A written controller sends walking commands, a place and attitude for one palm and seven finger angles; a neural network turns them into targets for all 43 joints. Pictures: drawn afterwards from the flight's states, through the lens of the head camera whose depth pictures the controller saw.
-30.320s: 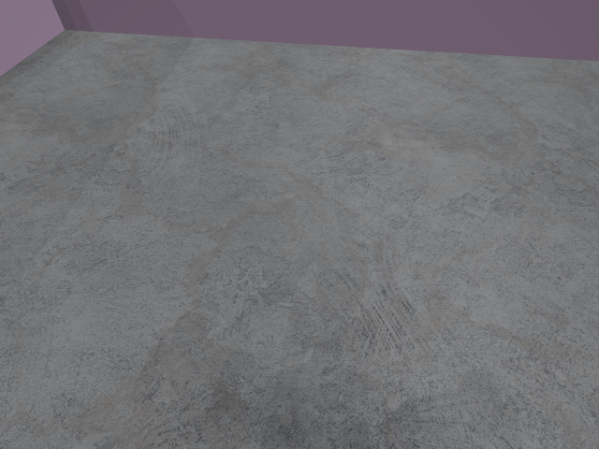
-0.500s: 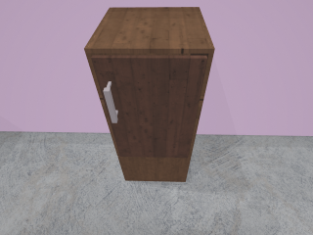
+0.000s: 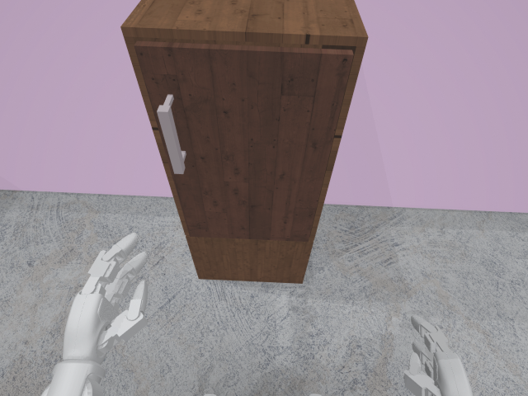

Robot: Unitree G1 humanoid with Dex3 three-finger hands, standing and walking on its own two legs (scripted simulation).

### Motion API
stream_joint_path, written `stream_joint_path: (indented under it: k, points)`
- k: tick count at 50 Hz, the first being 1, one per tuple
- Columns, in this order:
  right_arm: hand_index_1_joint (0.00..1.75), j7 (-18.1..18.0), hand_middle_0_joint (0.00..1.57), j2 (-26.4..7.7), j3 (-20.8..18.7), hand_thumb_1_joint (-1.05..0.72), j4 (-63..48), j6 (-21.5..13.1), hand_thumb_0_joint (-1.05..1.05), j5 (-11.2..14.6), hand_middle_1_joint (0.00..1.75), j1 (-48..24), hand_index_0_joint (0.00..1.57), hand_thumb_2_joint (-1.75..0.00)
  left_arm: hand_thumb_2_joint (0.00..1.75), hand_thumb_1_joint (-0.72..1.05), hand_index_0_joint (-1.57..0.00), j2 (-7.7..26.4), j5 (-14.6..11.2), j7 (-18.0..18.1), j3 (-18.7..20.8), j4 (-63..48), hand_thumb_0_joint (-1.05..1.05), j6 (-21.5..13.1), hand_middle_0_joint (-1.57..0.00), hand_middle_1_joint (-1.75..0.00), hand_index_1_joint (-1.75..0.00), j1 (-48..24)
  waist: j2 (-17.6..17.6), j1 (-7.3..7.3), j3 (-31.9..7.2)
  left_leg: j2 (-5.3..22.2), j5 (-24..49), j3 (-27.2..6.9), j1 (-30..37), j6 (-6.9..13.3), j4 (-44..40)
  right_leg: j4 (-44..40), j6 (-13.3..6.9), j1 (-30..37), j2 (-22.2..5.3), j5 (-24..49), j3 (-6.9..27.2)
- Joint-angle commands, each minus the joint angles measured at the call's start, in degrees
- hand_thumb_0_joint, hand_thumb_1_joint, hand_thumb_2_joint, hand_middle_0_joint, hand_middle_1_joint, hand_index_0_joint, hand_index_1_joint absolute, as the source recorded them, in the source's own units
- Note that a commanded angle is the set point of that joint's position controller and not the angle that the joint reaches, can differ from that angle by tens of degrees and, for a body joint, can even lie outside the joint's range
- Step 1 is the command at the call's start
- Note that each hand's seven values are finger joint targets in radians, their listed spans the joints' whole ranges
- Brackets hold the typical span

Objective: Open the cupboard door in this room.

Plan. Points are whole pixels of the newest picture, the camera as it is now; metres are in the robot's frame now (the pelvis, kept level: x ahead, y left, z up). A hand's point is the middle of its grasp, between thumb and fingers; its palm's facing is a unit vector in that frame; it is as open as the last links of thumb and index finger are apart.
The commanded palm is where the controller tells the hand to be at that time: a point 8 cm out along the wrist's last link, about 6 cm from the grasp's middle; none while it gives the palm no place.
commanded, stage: raise the hand with hooked fingers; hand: left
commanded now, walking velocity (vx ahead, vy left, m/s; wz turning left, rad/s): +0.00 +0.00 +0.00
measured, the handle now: (174, 136) +0.58 +0.21 +0.05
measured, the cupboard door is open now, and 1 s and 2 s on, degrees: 0 0 0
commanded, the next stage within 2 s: move the hooked fingers beside the handle in 1.82 s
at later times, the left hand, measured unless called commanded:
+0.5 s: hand (110, 332) +0.21 +0.22 +0.02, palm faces -0.01 -1.00 -0.04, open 10.7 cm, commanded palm +0.18 +0.28 +0.02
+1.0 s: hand (75, 297) +0.24 +0.27 +0.04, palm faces +0.02 -1.00 -0.04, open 13.5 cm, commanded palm +0.22 +0.33 +0.05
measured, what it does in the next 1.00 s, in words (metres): stands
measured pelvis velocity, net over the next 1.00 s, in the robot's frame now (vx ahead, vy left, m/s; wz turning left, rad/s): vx -0.01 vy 0.02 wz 0.01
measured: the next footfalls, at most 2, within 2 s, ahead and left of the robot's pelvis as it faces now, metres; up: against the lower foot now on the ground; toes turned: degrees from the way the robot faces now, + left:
none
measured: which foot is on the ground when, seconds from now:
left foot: down 0.00-1.00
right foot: down 0.00-1.00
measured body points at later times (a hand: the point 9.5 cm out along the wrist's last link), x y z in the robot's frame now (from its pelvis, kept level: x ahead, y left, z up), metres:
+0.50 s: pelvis -0.02 +0.00 -0.04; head +0.03 +0.01 +0.41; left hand +0.20 +0.28 +0.02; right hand +0.14 -0.21 -0.12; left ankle +0.00 +0.13 -0.69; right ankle +0.01 -0.11 -0.69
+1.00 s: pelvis -0.01 +0.02 -0.02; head +0.04 +0.04 +0.43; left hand +0.24 +0.33 +0.05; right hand +0.17 -0.22 -0.08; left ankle +0.00 +0.13 -0.69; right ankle +0.01 -0.11 -0.69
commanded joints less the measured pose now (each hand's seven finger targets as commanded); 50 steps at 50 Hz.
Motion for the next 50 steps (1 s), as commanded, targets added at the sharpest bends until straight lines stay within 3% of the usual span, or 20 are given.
stream_joint_path:
  k: [1,4,5,6,7,8,9,11,14,16,19,21,24,26,28,30,40,46,50]
  points:
    - [0.30,0.93,0.20,-7.13,-2.66,-0.90,-16.02,-1.50,0.00,1.04,0.30,-5.94,0.20,-0.90,0.75,0.55,-0.22,9.13,-4.90,-11.05,8.28,-5.70,0.00,-4.54,-0.22,-0.53,-0.53,13.00,-2.42,6.28,-10.85,-4.19,9.69,1.71,-10.87,1.24,6.30,-0.24,-0.44,5.25,-0.35,9.85,5.77]
    - [0.30,-0.53,0.20,-6.88,-2.07,-0.90,-19.15,0.13,0.00,1.56,0.30,-4.82,0.20,-0.90,0.72,0.48,-0.23,11.80,-7.63,-10.20,10.20,-17.36,0.00,1.23,-0.23,-0.57,-0.57,3.64,-0.24,4.13,-12.66,-3.48,7.96,0.22,-11.79,1.84,8.35,-0.60,0.17,2.50,0.76,4.83,6.81]
    - [0.30,-0.86,0.20,-6.53,-2.11,-0.90,-19.12,0.50,0.00,1.61,0.30,-3.78,0.20,-0.90,0.71,0.46,-0.23,12.47,-7.05,-9.02,10.56,-21.64,0.00,1.66,-0.23,-0.58,-0.58,2.26,3.39,3.66,-12.84,-2.66,8.33,-0.03,-10.59,2.04,8.73,-0.54,0.01,1.32,1.09,4.85,6.64]
    - [0.30,-1.03,0.20,-5.86,-1.83,-0.90,-18.44,0.73,0.00,1.50,0.30,-2.16,0.20,-0.90,0.70,0.43,-0.23,10.61,-6.60,-8.05,8.58,-24.67,0.00,1.56,-0.23,-0.60,-0.60,1.35,4.48,2.11,-12.43,-2.05,9.67,-0.51,-8.90,2.32,9.20,-0.16,0.09,0.62,1.46,7.61,5.80]
    - [0.30,-1.24,0.20,-5.88,-1.72,-0.90,-17.82,0.85,0.00,1.22,0.30,-1.33,0.20,-0.90,0.69,0.41,-0.24,11.20,-5.85,-7.07,8.07,-29.24,0.00,0.99,-0.24,-0.62,-0.62,-0.53,6.23,1.36,-13.50,-1.56,11.43,-1.08,-7.65,2.49,9.78,0.86,0.02,-0.01,1.78,11.00,5.04]
    - [0.30,-1.50,0.20,-5.99,-1.44,-0.90,-17.04,1.04,0.00,0.92,0.30,-0.70,0.20,-0.90,0.68,0.39,-0.24,11.72,-4.83,-6.33,7.52,-31.56,0.00,0.60,-0.24,-0.63,-0.63,-2.06,6.79,0.56,-14.28,-1.07,12.54,-1.63,-6.64,2.65,9.96,2.06,-0.29,-1.28,2.35,12.29,3.72]
    - [0.30,-1.86,0.20,-6.45,-0.65,-0.90,-16.46,1.13,0.00,0.46,0.30,-0.56,0.20,-0.90,0.67,0.36,-0.24,12.04,-4.43,-6.22,6.03,-33.06,0.00,0.53,-0.24,-0.64,-0.64,-6.01,6.49,-1.13,-12.54,-0.81,12.28,-2.28,-7.22,2.95,11.13,3.00,-0.46,-3.67,2.99,11.99,3.08]
    - [0.30,-2.35,0.20,-6.40,-0.26,-0.90,-14.88,0.77,0.00,0.83,0.30,-0.35,0.20,-0.90,0.65,0.32,-0.24,10.61,-3.61,-6.58,4.01,-30.46,0.00,1.00,-0.24,-0.68,-0.68,-5.62,7.83,-1.95,-10.63,-0.44,9.81,-2.93,-7.10,2.85,10.58,2.38,-0.53,-6.40,3.15,8.36,1.88]
    - [0.30,-3.14,0.20,-6.96,0.38,-0.90,-13.71,0.39,0.00,1.33,0.30,-1.16,0.20,-0.90,0.62,0.25,-0.25,13.08,-4.57,-8.52,6.31,-23.64,0.00,4.52,-0.25,-0.72,-0.72,-4.76,5.98,-1.39,-9.77,-0.54,7.32,-3.67,-9.44,2.72,10.14,1.20,-0.59,-5.76,3.53,4.33,1.61]
    - [0.30,-3.18,0.20,-6.76,0.51,-0.90,-14.42,0.46,0.00,1.87,0.30,-1.63,0.20,-0.90,0.60,0.20,-0.25,13.54,-5.06,-9.25,7.87,-22.61,0.00,7.63,-0.25,-0.75,-0.75,-1.39,6.20,0.36,-13.16,-0.93,6.59,-3.41,-8.68,2.55,7.92,-0.28,-0.20,-3.01,2.92,2.66,1.47]
    - [0.30,-3.39,0.20,-6.30,1.00,-0.90,-15.04,0.95,0.00,2.02,0.30,-2.72,0.20,-0.90,0.57,0.13,-0.25,15.60,-6.48,-8.59,11.63,-19.76,0.00,11.74,-0.25,-0.80,-0.80,-0.47,3.16,2.07,-13.16,-1.09,7.34,-3.70,-8.95,2.45,5.56,-1.77,-0.18,0.76,2.94,1.78,1.18]
    - [0.30,-3.21,0.20,-5.86,1.14,-0.90,-15.39,0.95,0.00,1.97,0.30,-2.46,0.20,-0.90,0.55,0.08,-0.26,15.82,-6.84,-7.46,12.82,-21.40,0.00,11.76,-0.26,-0.82,-0.82,-0.35,3.53,2.54,-14.66,-1.27,7.51,-3.39,-8.34,2.35,4.32,-2.46,0.17,2.21,2.44,1.58,1.18]
    - [0.30,-3.19,0.20,-5.82,1.42,-0.90,-14.86,0.67,0.00,1.62,0.30,-2.42,0.20,-0.90,0.52,0.01,-0.26,15.74,-7.13,-5.96,13.22,-19.17,0.00,10.38,-0.26,-0.87,-0.87,-1.16,1.00,2.36,-10.82,-1.11,6.90,-3.73,-9.03,2.29,3.23,-3.01,-0.09,1.08,2.79,0.13,0.50]
    - [0.30,-3.06,0.20,-6.35,1.32,-0.90,-14.45,0.08,0.00,1.64,0.30,-1.14,0.20,-0.90,0.50,-0.03,-0.27,15.82,-6.54,-5.78,12.58,-19.79,0.00,8.36,-0.27,-0.90,-0.90,-3.05,3.32,1.63,-10.74,-1.16,5.12,-3.39,-8.06,2.23,2.46,-3.39,0.04,-0.50,2.42,-1.95,0.41]
    - [0.30,-3.02,0.20,-6.85,1.33,-0.90,-14.31,-0.30,0.00,1.77,0.30,-0.46,0.20,-0.90,0.48,-0.08,-0.27,15.14,-6.23,-5.71,11.63,-17.81,0.00,7.30,-0.27,-0.93,-0.93,-3.12,1.93,1.08,-8.90,-1.20,3.41,-3.52,-7.99,2.30,1.31,-3.97,0.03,-1.56,2.52,-3.59,-0.17]
    - [0.30,-3.17,0.20,-7.68,1.27,-0.90,-14.31,-0.52,0.00,1.85,0.30,0.25,0.20,-0.90,0.46,-0.13,-0.27,16.63,-6.33,-6.65,11.92,-17.66,0.00,6.61,-0.27,-0.96,-0.96,-5.86,2.66,0.82,-9.37,-1.25,2.81,-3.50,-7.23,2.37,0.88,-3.98,-0.10,-1.68,2.54,-3.69,-0.14]
    - [0.30,-3.47,0.20,-8.82,1.70,-0.90,-14.05,-0.22,0.00,1.99,0.30,2.03,0.20,-0.90,0.36,-0.36,-0.29,20.03,-7.17,-7.90,14.57,-15.98,0.00,7.56,-0.29,-1.11,-1.11,-11.37,7.35,1.06,-9.79,-1.21,7.43,-3.92,-1.45,1.98,-2.27,-4.08,-0.60,1.16,3.23,3.80,-1.85]
    - [0.30,-3.39,0.20,-9.24,2.05,-0.90,-14.27,0.59,0.00,2.14,0.30,2.58,0.20,-0.90,0.30,-0.50,-0.30,21.21,-7.11,-9.76,14.92,-12.22,0.00,9.74,-0.30,-1.20,-1.20,-15.59,8.03,0.51,-9.82,-1.06,9.42,-3.86,0.83,1.78,-3.06,-4.96,-0.55,2.03,3.55,6.77,-2.04]
    - [0.30,-3.50,0.20,-9.41,2.52,-0.90,-14.08,1.14,0.00,2.04,0.30,2.62,0.20,-0.90,0.30,-0.50,-0.30,23.16,-7.62,-11.39,16.43,-9.81,0.00,10.97,-0.30,-1.20,-1.20,-19.56,6.98,0.42,-9.91,-0.93,11.51,-3.85,1.17,1.73,-3.02,-5.24,-0.67,3.25,3.82,9.32,-2.05]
